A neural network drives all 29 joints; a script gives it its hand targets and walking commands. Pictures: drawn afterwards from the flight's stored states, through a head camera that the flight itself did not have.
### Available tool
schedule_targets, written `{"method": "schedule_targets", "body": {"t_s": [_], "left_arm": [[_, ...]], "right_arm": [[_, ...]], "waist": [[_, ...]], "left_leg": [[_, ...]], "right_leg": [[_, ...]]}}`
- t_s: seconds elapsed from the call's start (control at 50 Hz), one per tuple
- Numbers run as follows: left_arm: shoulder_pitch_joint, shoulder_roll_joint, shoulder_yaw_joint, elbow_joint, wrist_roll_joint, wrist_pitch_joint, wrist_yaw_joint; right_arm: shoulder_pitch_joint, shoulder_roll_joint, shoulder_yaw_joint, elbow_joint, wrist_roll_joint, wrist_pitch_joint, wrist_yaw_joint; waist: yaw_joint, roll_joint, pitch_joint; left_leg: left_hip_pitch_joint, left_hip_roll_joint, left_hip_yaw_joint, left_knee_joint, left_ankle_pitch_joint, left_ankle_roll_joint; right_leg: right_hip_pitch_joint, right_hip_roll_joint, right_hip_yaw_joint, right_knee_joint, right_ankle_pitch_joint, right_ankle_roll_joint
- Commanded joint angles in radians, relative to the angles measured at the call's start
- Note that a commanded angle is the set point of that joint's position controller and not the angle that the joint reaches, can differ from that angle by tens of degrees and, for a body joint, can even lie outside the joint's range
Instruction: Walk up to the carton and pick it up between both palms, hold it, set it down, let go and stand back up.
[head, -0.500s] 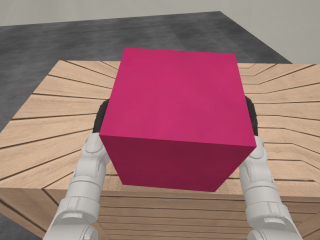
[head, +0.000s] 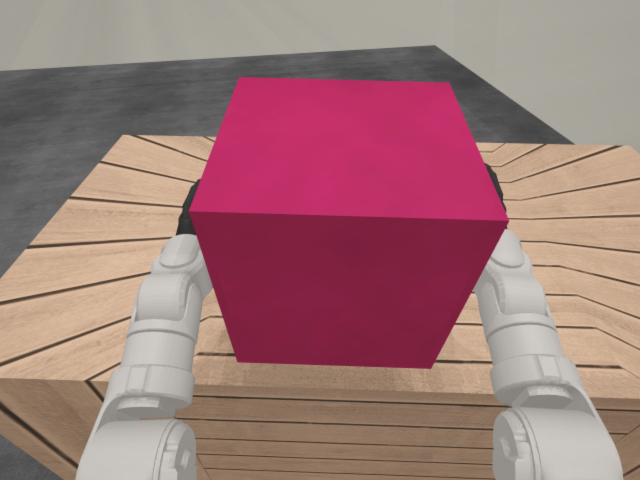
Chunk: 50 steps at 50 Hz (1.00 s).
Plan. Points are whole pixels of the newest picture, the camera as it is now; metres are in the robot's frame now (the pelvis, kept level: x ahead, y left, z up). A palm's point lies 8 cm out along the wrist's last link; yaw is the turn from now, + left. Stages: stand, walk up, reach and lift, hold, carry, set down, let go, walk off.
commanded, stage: reach and lift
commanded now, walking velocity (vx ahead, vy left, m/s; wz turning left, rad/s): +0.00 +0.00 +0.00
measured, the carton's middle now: (338, 228) +0.41 -0.01 +0.14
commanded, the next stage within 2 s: hold in 2.00 s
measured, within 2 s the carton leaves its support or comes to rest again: neither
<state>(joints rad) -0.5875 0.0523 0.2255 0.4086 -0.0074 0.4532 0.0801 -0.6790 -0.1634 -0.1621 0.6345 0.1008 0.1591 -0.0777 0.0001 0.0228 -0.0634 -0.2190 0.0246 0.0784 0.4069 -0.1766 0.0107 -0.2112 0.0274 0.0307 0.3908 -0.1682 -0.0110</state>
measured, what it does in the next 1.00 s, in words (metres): stands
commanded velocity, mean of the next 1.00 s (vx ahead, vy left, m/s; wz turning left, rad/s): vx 0.00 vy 0.00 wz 0.00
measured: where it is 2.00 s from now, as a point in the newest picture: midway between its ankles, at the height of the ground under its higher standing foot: outside the picture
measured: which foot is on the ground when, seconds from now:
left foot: down 0.00-1.00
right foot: down 0.00-1.00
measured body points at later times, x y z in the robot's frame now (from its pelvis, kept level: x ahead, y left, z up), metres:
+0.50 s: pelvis -0.01 +0.00 +0.00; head -0.04 +0.00 +0.45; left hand +0.38 +0.18 +0.18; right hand +0.41 -0.18 +0.20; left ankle +0.03 +0.11 -0.74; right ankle +0.03 -0.11 -0.74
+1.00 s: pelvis -0.01 +0.00 +0.00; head -0.06 +0.00 +0.45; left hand +0.37 +0.18 +0.21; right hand +0.40 -0.18 +0.25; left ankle +0.03 +0.11 -0.74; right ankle +0.03 -0.11 -0.74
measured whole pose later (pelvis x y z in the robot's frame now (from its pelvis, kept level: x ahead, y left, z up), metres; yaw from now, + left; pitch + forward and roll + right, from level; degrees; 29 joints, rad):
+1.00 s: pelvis -0.01 +0.00 +0.00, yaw +0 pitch -2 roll +0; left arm -0.70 0.08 0.27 0.25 0.01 0.82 0.10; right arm -0.89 -0.22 -0.15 0.63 0.23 0.47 -0.12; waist 0.00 0.01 -0.11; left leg -0.21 0.02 0.08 0.41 -0.17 0.01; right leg -0.20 0.03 0.03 0.39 -0.16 -0.01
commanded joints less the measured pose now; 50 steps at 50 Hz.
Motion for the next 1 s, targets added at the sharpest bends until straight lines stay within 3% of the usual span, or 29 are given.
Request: {"method": "schedule_targets", "body": {"t_s": [0.0,0.08,0.14,0.28,0.38,0.5,0.54,0.56,0.64,0.78,0.9,0.98], "left_arm": [[-0.928,-0.510,-0.449,-0.316,0.018,-0.022,-0.137],[-0.952,-0.504,-0.457,-0.349,0.016,0.011,-0.142],[-0.969,-0.498,-0.459,-0.379,0.015,0.038,-0.139],[-1.031,-0.499,-0.493,-0.446,-0.024,0.090,-0.117],[-1.031,-0.482,-0.487,-0.424,-0.045,0.130,-0.108],[-1.038,-0.460,-0.477,-0.467,-0.058,0.167,-0.107],[-1.025,-0.449,-0.475,-0.456,-0.058,0.185,-0.113],[-1.022,-0.441,-0.462,-0.452,-0.050,0.193,-0.116],[-1.040,-0.412,-0.421,-0.430,-0.038,0.220,-0.131],[-1.119,-0.407,-0.462,-0.562,-0.090,0.239,-0.123],[-1.126,-0.386,-0.400,-0.422,-0.067,0.268,-0.138],[-1.162,-0.384,-0.381,-0.389,-0.061,0.277,-0.146]], "right_arm": [[-0.778,0.644,0.461,-0.198,0.093,0.012,0.116],[-0.779,0.618,0.413,-0.146,0.097,0.035,0.125],[-0.801,0.615,0.414,-0.133,0.121,0.051,0.134],[-0.932,0.624,0.451,-0.219,0.177,0.088,0.146],[-1.006,0.624,0.473,-0.263,0.205,0.119,0.144],[-0.958,0.603,0.462,-0.208,0.233,0.177,0.140],[-0.932,0.578,0.443,-0.176,0.232,0.198,0.139],[-0.938,0.584,0.450,-0.174,0.240,0.207,0.136],[-0.955,0.574,0.430,-0.135,0.254,0.245,0.133],[-1.030,0.599,0.465,-0.252,0.311,0.281,0.123],[-1.093,0.596,0.426,-0.197,0.296,0.316,0.116],[-1.095,0.588,0.395,-0.121,0.294,0.336,0.121]], "waist": [[-0.013,-0.080,-0.524],[-0.037,-0.030,-0.498],[-0.033,-0.018,-0.509],[-0.017,-0.006,-0.581],[0.003,-0.039,-0.591],[-0.020,-0.035,-0.605],[-0.044,-0.029,-0.587],[-0.032,-0.034,-0.584],[-0.036,-0.044,-0.555],[-0.038,-0.026,-0.690],[-0.026,-0.057,-0.563],[-0.030,-0.037,-0.537]], "left_leg": [[0.293,-0.034,-0.095,-0.065,0.243,-0.008],[0.324,-0.023,-0.106,-0.066,0.261,-0.026],[0.343,-0.021,-0.104,-0.061,0.279,-0.034],[0.340,-0.019,-0.117,-0.043,0.303,-0.030],[0.301,-0.029,-0.112,-0.043,0.251,-0.008],[0.307,-0.031,-0.117,-0.040,0.275,-0.013],[0.300,-0.032,-0.121,-0.045,0.264,-0.017],[0.291,-0.035,-0.117,-0.046,0.261,-0.012],[0.247,-0.043,-0.116,-0.064,0.213,-0.004],[0.288,-0.043,-0.129,-0.030,0.315,-0.016],[0.187,-0.054,-0.115,-0.067,0.154,0.006],[0.166,-0.047,-0.112,-0.086,0.106,0.000]], "right_leg": [[0.162,-0.002,-0.042,-0.086,0.266,0.069],[0.120,0.007,-0.057,-0.098,0.197,0.057],[0.106,0.014,-0.062,-0.101,0.172,0.055],[0.101,0.022,-0.061,-0.095,0.167,0.042],[0.108,0.022,-0.053,-0.100,0.159,0.041],[0.122,0.025,-0.050,-0.095,0.210,0.042],[0.125,0.024,-0.049,-0.095,0.223,0.041],[0.141,0.024,-0.048,-0.095,0.224,0.043],[0.177,0.019,-0.039,-0.094,0.219,0.043],[0.214,0.029,-0.036,-0.069,0.314,0.050],[0.206,0.018,-0.026,-0.090,0.200,0.046],[0.195,0.015,-0.023,-0.095,0.154,0.039]]}}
